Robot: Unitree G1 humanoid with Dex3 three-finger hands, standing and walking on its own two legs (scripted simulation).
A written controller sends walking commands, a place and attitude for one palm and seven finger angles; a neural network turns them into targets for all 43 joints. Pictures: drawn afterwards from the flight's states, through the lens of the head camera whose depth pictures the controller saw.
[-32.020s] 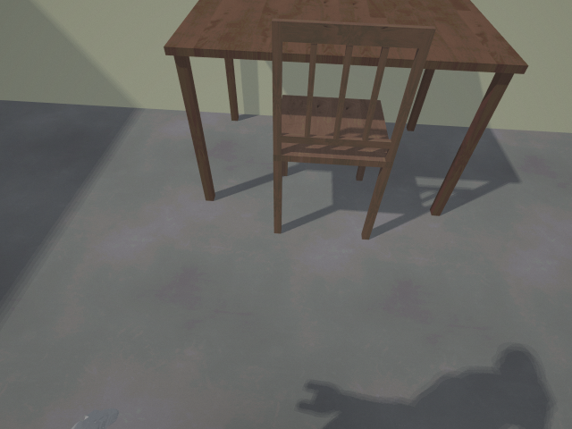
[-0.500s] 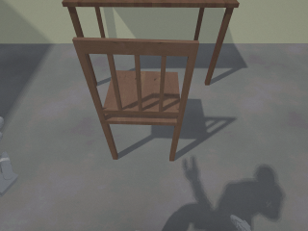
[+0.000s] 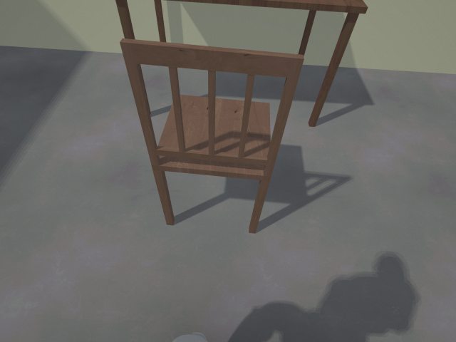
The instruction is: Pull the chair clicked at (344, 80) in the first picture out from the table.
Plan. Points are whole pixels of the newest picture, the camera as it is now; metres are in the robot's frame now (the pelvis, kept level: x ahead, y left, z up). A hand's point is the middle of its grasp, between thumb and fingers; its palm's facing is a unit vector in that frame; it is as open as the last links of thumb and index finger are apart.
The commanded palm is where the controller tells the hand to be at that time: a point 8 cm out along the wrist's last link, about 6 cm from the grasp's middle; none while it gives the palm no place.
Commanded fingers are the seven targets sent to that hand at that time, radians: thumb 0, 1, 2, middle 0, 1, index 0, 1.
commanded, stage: let the arm hang, fingers relaxed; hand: left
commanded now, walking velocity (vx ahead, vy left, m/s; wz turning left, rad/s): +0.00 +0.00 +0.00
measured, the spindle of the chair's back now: (211, 117) +0.71 +0.06 -0.06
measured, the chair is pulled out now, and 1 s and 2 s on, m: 0.62 0.62 0.62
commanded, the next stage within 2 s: look to check the result in 0.78 s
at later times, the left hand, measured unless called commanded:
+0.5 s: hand out of the picture +0.01 +0.16 -0.15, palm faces +0.00 -0.98 -0.21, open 7.4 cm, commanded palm none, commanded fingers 0.00 0.90 0.90 -0.20 -0.30 -0.20 -0.30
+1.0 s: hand out of the picture +0.05 +0.13 -0.16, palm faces +0.01 -0.98 -0.19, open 7.4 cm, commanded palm none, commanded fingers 0.00 0.90 0.90 -0.20 -0.30 -0.20 -0.30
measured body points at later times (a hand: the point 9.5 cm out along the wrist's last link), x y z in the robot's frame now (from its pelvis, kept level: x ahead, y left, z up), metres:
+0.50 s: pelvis +0.02 -0.01 +0.02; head +0.02 -0.03 +0.47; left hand +0.02 +0.21 -0.14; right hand +0.02 -0.24 -0.15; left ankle +0.07 +0.06 -0.72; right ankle -0.01 -0.12 -0.72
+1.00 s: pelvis +0.05 -0.03 +0.02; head +0.06 -0.04 +0.47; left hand +0.05 +0.18 -0.14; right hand +0.02 -0.25 -0.15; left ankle +0.07 +0.06 -0.72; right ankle -0.01 -0.12 -0.72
